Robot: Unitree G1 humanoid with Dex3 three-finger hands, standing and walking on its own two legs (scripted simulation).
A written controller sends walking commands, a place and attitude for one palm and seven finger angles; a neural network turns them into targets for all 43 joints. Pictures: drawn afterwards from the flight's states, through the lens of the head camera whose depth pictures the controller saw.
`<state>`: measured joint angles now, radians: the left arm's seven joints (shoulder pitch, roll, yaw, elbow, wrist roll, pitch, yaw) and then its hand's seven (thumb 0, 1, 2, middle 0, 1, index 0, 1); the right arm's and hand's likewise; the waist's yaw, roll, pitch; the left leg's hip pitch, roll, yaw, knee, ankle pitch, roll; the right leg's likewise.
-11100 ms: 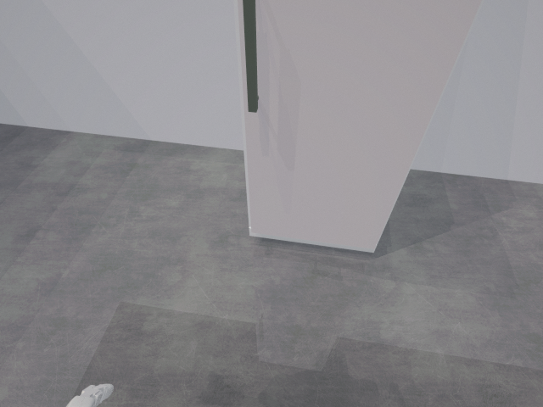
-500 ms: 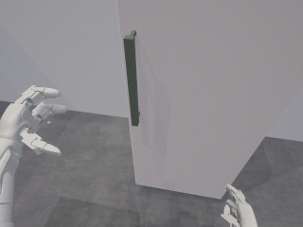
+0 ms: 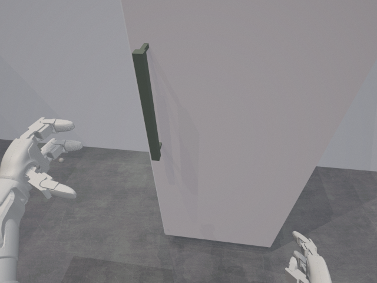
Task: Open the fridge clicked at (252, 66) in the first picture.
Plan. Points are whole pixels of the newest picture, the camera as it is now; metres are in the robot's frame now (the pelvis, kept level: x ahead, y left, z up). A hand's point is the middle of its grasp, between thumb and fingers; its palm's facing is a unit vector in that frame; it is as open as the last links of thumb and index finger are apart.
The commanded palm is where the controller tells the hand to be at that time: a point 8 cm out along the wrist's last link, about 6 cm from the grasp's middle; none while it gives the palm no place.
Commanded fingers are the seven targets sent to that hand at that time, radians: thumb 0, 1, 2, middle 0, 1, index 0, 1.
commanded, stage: move the hooked fingers beside the handle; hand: left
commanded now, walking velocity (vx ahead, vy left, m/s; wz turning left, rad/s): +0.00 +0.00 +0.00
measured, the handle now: (151, 109) +0.49 +0.15 +0.13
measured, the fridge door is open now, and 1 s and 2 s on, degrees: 0 0 0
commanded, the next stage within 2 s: none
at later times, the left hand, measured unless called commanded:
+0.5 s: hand (81, 144) +0.32 +0.26 +0.16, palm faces +0.01 -1.00 -0.02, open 14.0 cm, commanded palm +0.29 +0.31 +0.17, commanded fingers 0.00 -0.50 0.30 -0.30 -1.20 -0.30 -1.20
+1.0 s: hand (104, 132) +0.36 +0.22 +0.16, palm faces +0.02 -1.00 -0.01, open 14.0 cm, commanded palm +0.34 +0.28 +0.16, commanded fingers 0.00 -0.50 0.30 -0.30 -1.20 -0.30 -1.20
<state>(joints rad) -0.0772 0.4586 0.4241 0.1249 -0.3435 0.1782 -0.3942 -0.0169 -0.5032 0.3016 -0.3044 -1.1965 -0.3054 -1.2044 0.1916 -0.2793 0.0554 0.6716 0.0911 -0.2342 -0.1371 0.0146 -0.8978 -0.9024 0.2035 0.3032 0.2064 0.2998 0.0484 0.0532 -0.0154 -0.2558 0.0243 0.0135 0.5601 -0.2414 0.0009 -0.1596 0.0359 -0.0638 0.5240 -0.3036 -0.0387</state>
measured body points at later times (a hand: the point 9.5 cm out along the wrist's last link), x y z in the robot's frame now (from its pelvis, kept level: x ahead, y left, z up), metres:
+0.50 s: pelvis +0.01 +0.02 +0.00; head +0.00 +0.01 +0.45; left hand +0.32 +0.31 +0.16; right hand +0.19 -0.21 -0.07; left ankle +0.04 +0.12 -0.73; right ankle -0.01 -0.09 -0.73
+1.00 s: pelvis +0.01 +0.01 +0.00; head -0.01 +0.00 +0.45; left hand +0.35 +0.28 +0.16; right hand +0.18 -0.23 -0.08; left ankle +0.04 +0.12 -0.73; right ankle -0.01 -0.09 -0.73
